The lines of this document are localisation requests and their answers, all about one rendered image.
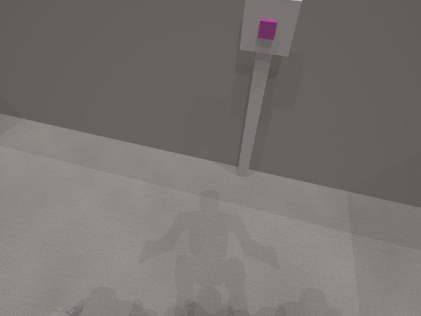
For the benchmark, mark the button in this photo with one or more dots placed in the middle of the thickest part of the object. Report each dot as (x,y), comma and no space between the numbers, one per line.
(267,28)

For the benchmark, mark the panel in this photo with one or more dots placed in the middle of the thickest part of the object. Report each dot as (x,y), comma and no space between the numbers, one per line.
(286,12)

